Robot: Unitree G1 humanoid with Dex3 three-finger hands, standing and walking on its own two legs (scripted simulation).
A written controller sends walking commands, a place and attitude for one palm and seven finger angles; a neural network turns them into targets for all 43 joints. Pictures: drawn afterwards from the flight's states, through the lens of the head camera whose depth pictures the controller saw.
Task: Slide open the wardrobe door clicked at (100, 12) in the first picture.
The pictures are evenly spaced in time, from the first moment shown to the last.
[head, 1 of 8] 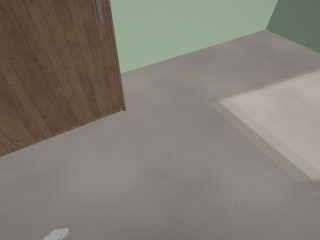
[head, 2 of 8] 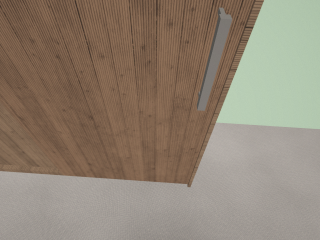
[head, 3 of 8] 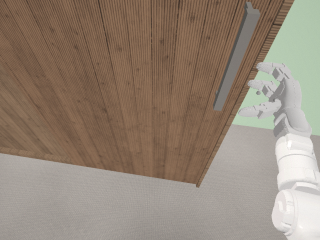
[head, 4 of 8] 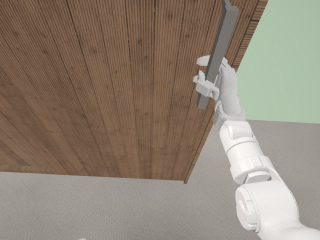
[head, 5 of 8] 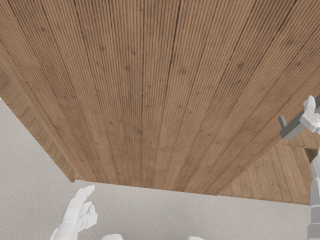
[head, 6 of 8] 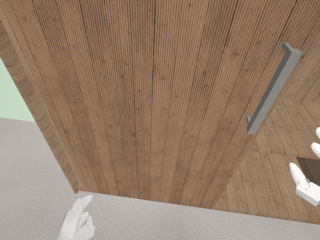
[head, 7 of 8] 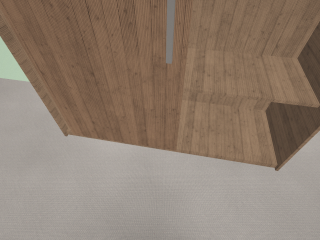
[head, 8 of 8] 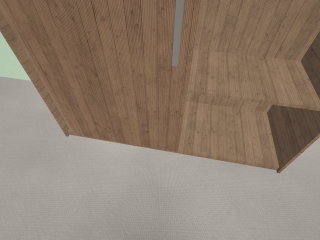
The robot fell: no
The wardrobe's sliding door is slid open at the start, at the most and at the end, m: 0.00 0.70 0.70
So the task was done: yes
